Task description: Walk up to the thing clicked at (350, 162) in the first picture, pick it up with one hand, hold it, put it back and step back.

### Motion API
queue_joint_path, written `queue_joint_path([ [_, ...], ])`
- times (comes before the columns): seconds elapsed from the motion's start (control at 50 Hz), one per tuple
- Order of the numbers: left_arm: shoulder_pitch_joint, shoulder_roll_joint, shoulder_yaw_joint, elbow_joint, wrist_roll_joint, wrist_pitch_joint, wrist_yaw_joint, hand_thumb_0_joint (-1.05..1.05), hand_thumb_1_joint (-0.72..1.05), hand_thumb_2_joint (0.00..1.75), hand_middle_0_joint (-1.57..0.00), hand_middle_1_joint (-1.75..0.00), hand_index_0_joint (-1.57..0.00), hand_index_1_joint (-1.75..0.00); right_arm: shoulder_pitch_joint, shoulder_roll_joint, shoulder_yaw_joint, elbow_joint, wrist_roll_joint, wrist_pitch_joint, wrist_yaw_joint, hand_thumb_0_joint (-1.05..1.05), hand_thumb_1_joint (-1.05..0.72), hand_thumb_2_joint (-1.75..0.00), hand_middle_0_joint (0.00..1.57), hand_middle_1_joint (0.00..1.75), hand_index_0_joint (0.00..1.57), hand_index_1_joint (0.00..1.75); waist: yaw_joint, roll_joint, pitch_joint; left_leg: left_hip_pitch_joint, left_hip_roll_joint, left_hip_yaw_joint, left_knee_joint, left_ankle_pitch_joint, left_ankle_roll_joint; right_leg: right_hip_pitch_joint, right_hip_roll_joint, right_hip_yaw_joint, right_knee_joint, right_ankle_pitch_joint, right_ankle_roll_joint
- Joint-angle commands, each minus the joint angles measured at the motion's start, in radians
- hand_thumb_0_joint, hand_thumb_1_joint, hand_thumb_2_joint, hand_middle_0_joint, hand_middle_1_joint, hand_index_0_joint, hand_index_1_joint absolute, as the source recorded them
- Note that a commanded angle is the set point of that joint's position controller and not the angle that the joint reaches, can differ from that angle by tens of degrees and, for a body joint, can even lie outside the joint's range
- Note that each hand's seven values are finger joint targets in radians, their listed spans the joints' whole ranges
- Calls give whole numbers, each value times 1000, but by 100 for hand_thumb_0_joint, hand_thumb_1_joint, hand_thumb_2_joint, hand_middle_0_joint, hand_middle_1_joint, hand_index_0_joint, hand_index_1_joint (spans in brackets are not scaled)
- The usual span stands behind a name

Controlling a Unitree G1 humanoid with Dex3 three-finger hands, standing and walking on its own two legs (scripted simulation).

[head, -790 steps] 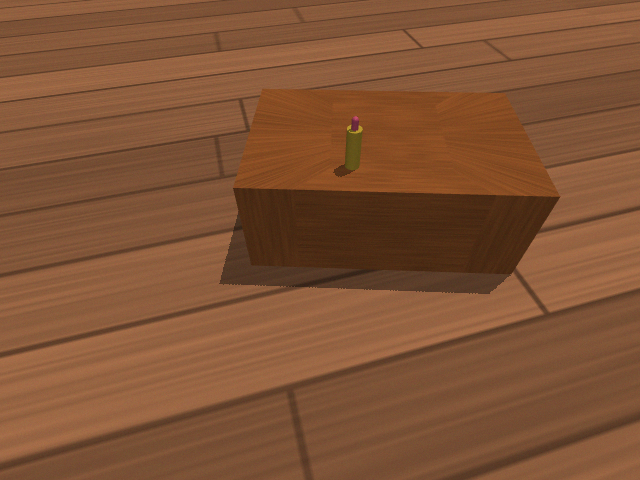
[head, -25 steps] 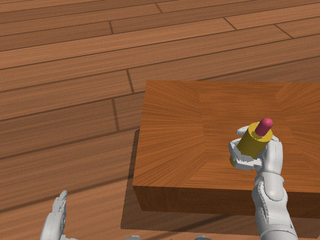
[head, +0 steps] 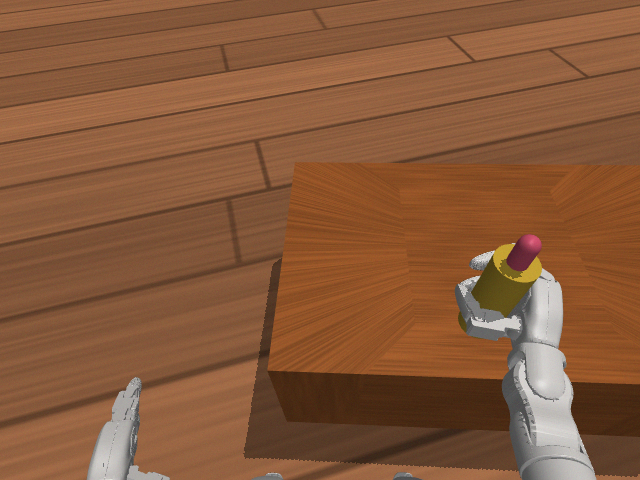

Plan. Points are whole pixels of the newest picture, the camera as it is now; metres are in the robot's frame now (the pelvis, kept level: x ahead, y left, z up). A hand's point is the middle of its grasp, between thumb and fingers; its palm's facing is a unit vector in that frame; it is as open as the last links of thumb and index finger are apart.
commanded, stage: hold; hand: right
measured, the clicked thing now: (500, 286) +0.33 -0.19 +0.07
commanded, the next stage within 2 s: crouch in 1.76 s
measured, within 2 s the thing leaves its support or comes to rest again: neither
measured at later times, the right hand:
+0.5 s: hand (482, 297) +0.34 -0.17 +0.04, palm faces +0.23 +0.97 +0.00, open 6.8 cm
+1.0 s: hand (485, 298) +0.33 -0.18 +0.04, palm faces +0.25 +0.97 +0.00, open 6.8 cm
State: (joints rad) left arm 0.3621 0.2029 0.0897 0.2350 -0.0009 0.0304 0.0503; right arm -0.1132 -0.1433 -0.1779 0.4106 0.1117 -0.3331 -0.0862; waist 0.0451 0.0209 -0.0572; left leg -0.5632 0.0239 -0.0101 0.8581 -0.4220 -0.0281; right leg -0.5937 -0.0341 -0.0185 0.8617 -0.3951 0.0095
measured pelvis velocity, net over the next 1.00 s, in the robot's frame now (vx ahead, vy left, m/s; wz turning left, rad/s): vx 0.00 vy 0.00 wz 0.00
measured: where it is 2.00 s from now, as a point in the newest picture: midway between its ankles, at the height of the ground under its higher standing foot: outside the picture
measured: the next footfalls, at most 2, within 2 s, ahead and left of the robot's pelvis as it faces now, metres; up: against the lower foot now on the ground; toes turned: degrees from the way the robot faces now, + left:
none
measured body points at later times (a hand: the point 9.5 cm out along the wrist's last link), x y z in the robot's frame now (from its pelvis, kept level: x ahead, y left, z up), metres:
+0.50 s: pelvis +0.00 +0.00 +0.00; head +0.04 -0.01 +0.45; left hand +0.16 +0.26 -0.05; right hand +0.32 -0.22 +0.04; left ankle +0.01 +0.14 -0.70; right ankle +0.02 -0.12 -0.70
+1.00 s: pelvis +0.00 +0.00 +0.00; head +0.04 -0.01 +0.45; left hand +0.15 +0.27 -0.05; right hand +0.32 -0.23 +0.04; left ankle +0.01 +0.14 -0.70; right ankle +0.02 -0.12 -0.70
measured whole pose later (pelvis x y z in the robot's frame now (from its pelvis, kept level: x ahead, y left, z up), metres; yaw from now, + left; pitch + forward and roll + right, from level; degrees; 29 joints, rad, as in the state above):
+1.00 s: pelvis +0.00 +0.00 +0.00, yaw +0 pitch +7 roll +0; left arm 0.34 0.21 0.11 0.27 0.00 0.03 0.05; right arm -0.11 -0.14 -0.19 0.44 0.12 -0.36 -0.09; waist 0.05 0.02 -0.04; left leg -0.55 0.03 -0.01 0.85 -0.42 -0.03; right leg -0.58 -0.03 -0.02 0.85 -0.39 0.01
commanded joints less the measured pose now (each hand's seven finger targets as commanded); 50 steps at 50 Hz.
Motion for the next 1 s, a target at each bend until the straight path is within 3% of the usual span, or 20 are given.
queue_joint_path([
  [0.0,-8,129,62,-141,4,-58,1,0,-54,4,-5,-6,-5,-6,-286,-93,-15,-251,16,-86,14,0,-48,-135,136,146,139,146,2,-54,-263,69,-24,35,-115,277,21,171,17,-1,-130,226,-12],
  [0.02,-32,135,72,-156,1,-65,2,0,-55,5,-5,-6,-5,-6,-312,-95,-20,-236,16,-85,13,0,-50,-135,136,146,139,146,19,-37,-250,52,-26,35,-118,259,20,167,14,-1,-132,202,-15],
  [0.1,-22,166,101,-146,3,-64,5,0,-55,5,-5,-6,-5,-6,-313,-138,-57,-259,11,-94,3,0,-52,-134,136,145,139,145,8,-12,-268,73,-27,37,-127,229,19,172,12,10,-139,172,-16],
  [0.12,-1,132,73,-137,4,-59,-2,0,-54,5,-5,-6,-5,-6,-302,-131,-47,-277,10,-100,3,0,-51,-135,137,146,139,146,-6,-39,-280,97,-22,32,-125,256,21,177,19,3,-133,201,-14],
  [0.18,-45,172,108,-175,1,-63,6,0,-55,5,-5,-6,-5,-6,-324,-126,-32,-285,13,-108,6,0,-50,-133,135,143,137,143,7,-8,-315,99,-25,32,-123,259,20,197,17,5,-131,201,-15],
  [0.22,-64,128,62,-176,1,-67,3,0,-55,5,-5,-6,-5,-6,-352,-108,-11,-295,13,-117,9,0,-51,-133,135,144,138,144,-2,-37,-299,83,-26,33,-127,232,23,196,16,6,-136,176,-11],
  [0.24,-49,149,89,-161,0,-69,8,0,-55,5,-5,-6,-5,-6,-355,-111,-13,-297,14,-116,7,0,-50,-134,135,144,138,144,6,-44,-315,84,-24,30,-127,250,22,206,18,3,-131,190,-12],
  [0.26,-41,121,52,-152,2,-73,6,0,-55,5,-5,-6,-5,-6,-302,-57,28,-225,14,-107,13,0,-51,-133,136,144,138,144,14,-14,-280,76,-28,36,-126,254,19,187,16,4,-129,194,-14],
  [0.32,-43,118,47,-155,4,-71,4,0,-55,5,-5,-6,-5,-6,-338,-122,-19,-306,8,-115,10,0,-49,-135,136,146,139,146,-10,-67,-326,92,-23,32,-117,283,23,207,16,2,-129,236,-9],
  [0.36,-13,138,63,-132,6,-64,3,0,-54,5,-5,-6,-5,-6,-259,-116,-27,-221,7,-105,10,0,-51,-136,138,147,140,147,-6,-40,-276,91,-27,40,-115,287,21,185,14,6,-137,245,-7],
  [0.48,-51,178,109,-168,0,-61,2,0,-55,5,-5,-6,-6,-6,-284,-137,-53,-289,18,-104,-1,0,-56,-135,137,145,140,145,-4,-20,-278,111,-26,34,-141,253,20,190,18,1,-148,194,-13],
  [0.54,-27,134,80,-110,2,-63,3,0,-55,5,-5,-6,-5,-6,-304,-102,-27,-239,17,-105,2,0,-54,-134,136,144,139,144,14,-16,-227,68,-25,30,-136,249,18,162,17,-1,-136,183,-19],
  [0.64,-44,112,37,-168,4,-73,0,0,-55,5,-5,-6,-5,-6,-333,-89,4,-265,11,-122,19,0,-54,-134,136,144,138,144,3,-28,-333,100,-27,31,-112,313,21,218,14,6,-123,269,-12],
  [0.72,10,132,54,-145,6,-64,-4,0,-55,5,-5,-6,-6,-6,-252,-137,-35,-295,12,-116,22,0,-56,-135,137,145,140,145,-22,-78,-353,146,-20,31,-113,367,20,234,25,-7,-124,325,-7],
  [0.74,17,156,94,-120,6,-63,-1,0,-54,5,-5,-7,-6,-6,-251,-122,-23,-290,15,-113,24,0,-57,-135,138,146,140,146,-4,-71,-328,132,-19,26,-118,365,18,221,27,-13,-121,308,-10],
  [0.8,-14,165,105,-96,6,-63,-2,0,-54,5,-5,-6,-6,-6,-273,-127,-67,-241,22,-110,4,0,-57,-136,139,147,141,147,4,-33,-240,83,-23,31,-124,298,18,161,20,-6,-127,237,-15],
  [0.86,-73,169,107,-136,2,-63,2,0,-55,5,-5,-6,-5,-6,-283,-133,-66,-241,15,-109,-7,0,-56,-135,137,145,140,145,0,8,-214,85,-22,28,-151,220,16,149,19,-3,-140,154,-20],
  [0.88,-46,141,84,-122,2,-60,1,0,-55,5,-5,-6,-5,-6,-289,-127,-54,-234,12,-111,-4,0,-55,-134,137,145,139,145,11,23,-208,77,-24,28,-155,206,16,142,19,-2,-144,136,-24],
  [0.9,-80,130,67,-146,1,-60,0,0,-55,5,-5,-6,-5,-6,-283,-120,-46,-232,11,-115,-2,0,-55,-134,137,144,139,144,-7,16,-220,90,-22,27,-152,204,18,144,20,-2,-144,139,-20],
  [0.98,-30,141,72,-157,3,-62,5,0,-54,4,-5,-6,-6,-6,-298,-92,-1,-240,13,-122,22,0,-50,-132,134,142,136,142,13,7,-318,120,-22,23,-130,314,15,209,20,-5,-121,241,-20],
])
